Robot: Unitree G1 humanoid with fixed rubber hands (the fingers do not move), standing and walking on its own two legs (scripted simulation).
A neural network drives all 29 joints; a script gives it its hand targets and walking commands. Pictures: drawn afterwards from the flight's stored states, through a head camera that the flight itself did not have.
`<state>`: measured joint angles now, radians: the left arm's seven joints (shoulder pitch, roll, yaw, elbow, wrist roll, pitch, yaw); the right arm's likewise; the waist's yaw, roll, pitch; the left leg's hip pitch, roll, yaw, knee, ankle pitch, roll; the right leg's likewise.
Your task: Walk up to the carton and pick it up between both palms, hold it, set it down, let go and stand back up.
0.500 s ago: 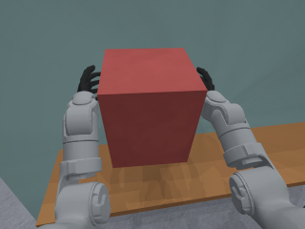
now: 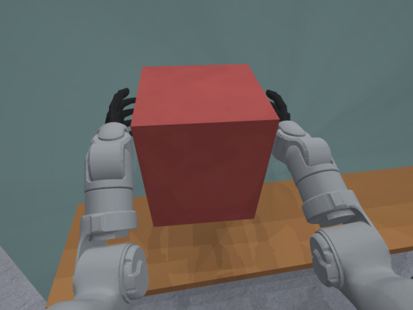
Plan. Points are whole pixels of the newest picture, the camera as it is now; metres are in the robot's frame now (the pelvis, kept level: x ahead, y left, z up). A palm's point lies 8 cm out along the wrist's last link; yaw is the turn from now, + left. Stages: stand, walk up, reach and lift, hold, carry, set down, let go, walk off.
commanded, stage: hold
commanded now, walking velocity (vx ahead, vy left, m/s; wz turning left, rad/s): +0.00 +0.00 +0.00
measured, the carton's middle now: (200, 145) +0.38 +0.01 +0.20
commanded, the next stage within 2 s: set down in 0.62 s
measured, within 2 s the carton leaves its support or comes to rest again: neither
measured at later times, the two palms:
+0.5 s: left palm (116, 131) +0.36 +0.16 +0.25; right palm (277, 131) +0.36 -0.14 +0.23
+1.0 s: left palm (112, 130) +0.35 +0.16 +0.25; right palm (274, 123) +0.37 -0.14 +0.25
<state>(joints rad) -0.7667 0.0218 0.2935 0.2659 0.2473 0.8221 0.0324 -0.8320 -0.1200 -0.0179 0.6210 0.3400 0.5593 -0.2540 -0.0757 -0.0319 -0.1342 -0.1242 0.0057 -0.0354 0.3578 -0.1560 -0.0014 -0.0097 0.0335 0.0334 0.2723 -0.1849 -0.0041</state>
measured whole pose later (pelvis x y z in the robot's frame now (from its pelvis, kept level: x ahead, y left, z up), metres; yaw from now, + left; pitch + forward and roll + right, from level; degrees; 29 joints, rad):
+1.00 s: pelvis +0.00 -0.01 +0.00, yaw +1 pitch -9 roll -1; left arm -0.80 -0.02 0.39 0.39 0.35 0.64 0.00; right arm -0.88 -0.06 -0.13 0.81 0.18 0.34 -0.16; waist -0.06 -0.07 -0.09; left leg -0.04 0.00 -0.06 0.35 -0.16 -0.01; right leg 0.07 0.04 0.01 0.29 -0.21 -0.02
